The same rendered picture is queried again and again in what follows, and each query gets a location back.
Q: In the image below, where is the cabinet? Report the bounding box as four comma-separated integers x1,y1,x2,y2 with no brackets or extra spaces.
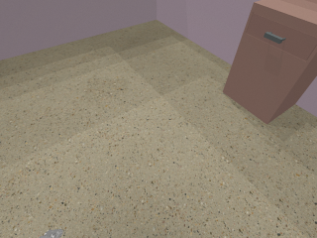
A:
223,0,317,124

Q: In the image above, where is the handle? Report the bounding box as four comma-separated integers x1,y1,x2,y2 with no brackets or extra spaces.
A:
264,32,286,44

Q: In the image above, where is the drawer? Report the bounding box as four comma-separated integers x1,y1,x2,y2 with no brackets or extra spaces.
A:
247,13,317,60

